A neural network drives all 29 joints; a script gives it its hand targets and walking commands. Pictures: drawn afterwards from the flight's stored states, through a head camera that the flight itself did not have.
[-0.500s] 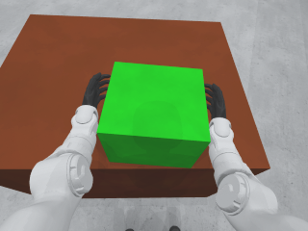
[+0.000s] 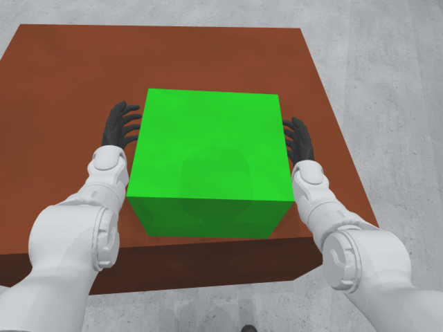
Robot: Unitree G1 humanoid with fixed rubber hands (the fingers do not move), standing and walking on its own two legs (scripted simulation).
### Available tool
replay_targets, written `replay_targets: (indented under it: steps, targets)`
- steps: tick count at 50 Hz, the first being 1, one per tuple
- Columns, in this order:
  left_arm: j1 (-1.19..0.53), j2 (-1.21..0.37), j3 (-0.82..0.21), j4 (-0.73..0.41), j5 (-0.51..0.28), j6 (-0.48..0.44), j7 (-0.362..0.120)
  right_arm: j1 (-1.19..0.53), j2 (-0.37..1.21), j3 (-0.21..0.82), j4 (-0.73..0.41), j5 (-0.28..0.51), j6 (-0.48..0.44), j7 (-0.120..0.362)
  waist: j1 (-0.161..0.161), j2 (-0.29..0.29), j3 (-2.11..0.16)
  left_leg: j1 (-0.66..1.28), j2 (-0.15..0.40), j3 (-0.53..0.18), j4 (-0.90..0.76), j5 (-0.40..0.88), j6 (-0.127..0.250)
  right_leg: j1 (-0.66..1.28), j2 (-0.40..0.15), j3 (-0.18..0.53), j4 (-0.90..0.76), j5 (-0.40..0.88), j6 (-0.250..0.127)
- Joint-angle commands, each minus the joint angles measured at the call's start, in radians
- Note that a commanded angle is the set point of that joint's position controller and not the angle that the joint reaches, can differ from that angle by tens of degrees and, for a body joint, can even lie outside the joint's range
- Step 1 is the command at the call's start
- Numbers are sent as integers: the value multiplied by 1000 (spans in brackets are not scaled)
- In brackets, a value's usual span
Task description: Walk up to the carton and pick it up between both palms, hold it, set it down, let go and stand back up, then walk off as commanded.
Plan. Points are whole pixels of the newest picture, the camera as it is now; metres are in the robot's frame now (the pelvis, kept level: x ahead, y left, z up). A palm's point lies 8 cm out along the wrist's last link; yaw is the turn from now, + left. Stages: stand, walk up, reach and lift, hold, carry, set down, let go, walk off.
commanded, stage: set down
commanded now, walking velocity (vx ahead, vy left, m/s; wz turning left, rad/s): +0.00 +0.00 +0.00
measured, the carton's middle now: (211, 167) +0.42 +0.01 +0.00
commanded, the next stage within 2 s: none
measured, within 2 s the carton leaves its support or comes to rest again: neither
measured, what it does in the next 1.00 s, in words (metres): stands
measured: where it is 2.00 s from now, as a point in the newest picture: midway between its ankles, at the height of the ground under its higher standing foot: outside the picture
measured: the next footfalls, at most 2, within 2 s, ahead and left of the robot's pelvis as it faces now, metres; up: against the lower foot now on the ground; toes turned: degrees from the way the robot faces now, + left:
none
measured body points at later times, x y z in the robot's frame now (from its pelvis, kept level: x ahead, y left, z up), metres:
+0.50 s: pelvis -0.02 +0.00 -0.02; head +0.07 +0.02 +0.42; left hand +0.47 +0.23 +0.07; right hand +0.43 -0.23 +0.05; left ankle +0.00 +0.11 -0.73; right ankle +0.00 -0.14 -0.73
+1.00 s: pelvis -0.02 +0.00 +0.00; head +0.04 +0.03 +0.44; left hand +0.47 +0.23 +0.14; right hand +0.44 -0.21 +0.12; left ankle +0.00 +0.11 -0.73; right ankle +0.00 -0.14 -0.73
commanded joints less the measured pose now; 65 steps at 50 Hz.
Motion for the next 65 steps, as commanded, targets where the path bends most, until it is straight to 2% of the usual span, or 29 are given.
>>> replay_targets:
  steps: [1,5,8,9,13,14,16,17,20,21,22,30,31,32,34,35,36,39,42,43,45,51,57,58,59,60,61,62,65]
  targets:
    - [-480,139,-83,-114,-95,-65,-2,-453,-173,101,-149,109,-62,-20,2,125,-748,345,-28,35,107,493,-77,232,36,-51,98,405,-14]
    - [-506,171,-133,-82,-125,-45,-15,-489,-261,150,-104,181,-69,-23,-9,165,-755,405,-24,20,142,577,-98,145,44,-74,111,424,-18]
    - [-504,189,-172,-89,-165,-38,-20,-491,-294,211,-101,248,-67,-9,-8,155,-775,420,-27,10,164,608,-102,108,49,-78,122,428,-16]
    - [-506,209,-170,-102,-172,-38,-20,-485,-289,230,-102,268,-62,-5,4,156,-766,416,-28,9,163,593,-102,107,47,-73,122,420,-15]
    - [-516,245,-227,-147,-235,-19,-34,-490,-332,291,-152,351,-32,14,3,146,-791,389,-34,2,160,542,-86,119,42,-71,133,424,-15]
    - [-505,233,-250,-90,-253,-15,-42,-498,-321,306,-110,359,-15,17,-8,126,-734,359,-36,2,158,504,-77,89,37,-73,130,375,-14]
    - [-517,252,-283,-179,-299,-15,-50,-516,-333,329,-206,392,-4,26,-11,120,-784,355,-37,1,158,474,-70,101,32,-75,130,378,-16]
    - [-514,258,-300,-164,-313,-8,-54,-513,-333,343,-195,411,10,30,-13,119,-762,334,-40,2,161,445,-68,97,29,-67,130,371,-20]
    - [-536,263,-341,-168,-341,5,-66,-522,-342,342,-171,408,49,40,-25,138,-739,331,-38,-10,150,381,-54,47,23,-74,126,279,-19]
    - [-524,272,-348,-154,-350,7,-69,-524,-338,341,-177,408,54,45,-30,120,-733,312,-41,-15,158,363,-49,40,21,-73,123,267,-21]
    - [-536,275,-358,-161,-366,6,-71,-543,-337,357,-198,417,61,50,-18,113,-747,301,-41,-11,159,344,-45,43,16,-69,125,261,-20]
    - [-577,305,-389,-201,-384,58,-76,-583,-381,298,-255,390,111,49,-42,132,-769,295,-56,-14,132,269,-37,71,15,-76,124,220,-12]
    - [-602,320,-380,-247,-389,66,-72,-593,-396,295,-285,389,120,51,-32,138,-792,314,-54,-12,130,264,-38,75,17,-75,128,224,-10]
    - [-586,319,-382,-212,-387,80,-69,-582,-394,298,-257,390,135,51,-33,127,-760,315,-53,-15,123,256,-39,71,18,-73,117,203,-10]
    - [-608,331,-383,-242,-392,100,-65,-601,-398,301,-268,394,155,48,-23,133,-775,329,-54,-14,115,270,-41,86,19,-75,111,207,-8]
    - [-616,316,-389,-276,-396,110,-63,-610,-407,289,-294,392,157,46,-32,137,-803,343,-53,-13,119,287,-47,88,21,-74,114,224,-9]
    - [-604,319,-389,-238,-396,126,-63,-613,-415,289,-292,393,166,42,-32,128,-775,338,-53,-18,111,278,-45,96,23,-73,104,219,-10]
    - [-630,322,-392,-267,-394,155,-60,-624,-419,280,-271,395,188,37,-28,142,-759,400,-50,-19,98,305,-51,80,30,-78,79,205,-11]
    - [-600,311,-380,-235,-385,182,-61,-614,-418,302,-251,403,206,36,-24,111,-706,432,-44,-25,84,357,-52,100,33,-76,60,230,-9]
    - [-616,320,-376,-257,-379,190,-64,-618,-421,310,-253,410,212,35,-14,123,-709,449,-47,-21,73,367,-55,114,34,-75,51,231,-8]
    - [-629,311,-380,-306,-381,203,-63,-623,-421,303,-269,419,215,31,-23,151,-713,493,-47,-24,69,407,-58,110,33,-77,34,245,-11]
    - [-562,299,-368,-281,-362,261,-69,-583,-432,333,-243,441,260,33,-8,115,-595,546,-35,-31,26,415,-57,137,41,-76,-11,224,-14]
    - [-466,308,-298,-426,-315,291,-81,-482,-422,342,-338,447,252,19,0,128,-581,624,-40,-30,10,501,-58,219,50,-71,-41,303,-14]
    - [-517,320,-295,-456,-312,290,-79,-517,-422,325,-349,443,257,15,-2,145,-589,627,-41,-30,4,494,-60,210,52,-73,-47,283,-11]
    - [-402,296,-281,-450,-291,298,-83,-398,-403,352,-346,449,256,15,5,134,-536,647,-39,-36,-6,510,-55,240,52,-70,-56,307,-11]
    - [-484,321,-266,-469,-294,302,-85,-492,-420,331,-382,438,262,11,10,131,-556,628,-42,-28,-10,468,-53,241,47,-68,-58,272,-10]
    - [-434,317,-263,-489,-293,301,-84,-445,-405,327,-416,434,263,4,-2,116,-548,616,-49,-28,-20,451,-46,260,48,-68,-62,288,-8]
    - [-373,309,-246,-491,-277,304,-90,-390,-388,343,-417,434,261,-1,14,105,-524,621,-48,-24,-22,464,-45,299,47,-63,-58,317,-6]
    - [-336,322,-201,-573,-257,300,-91,-346,-370,327,-505,416,252,-18,20,98,-516,615,-57,-14,-37,437,-42,347,47,-58,-67,326,-4]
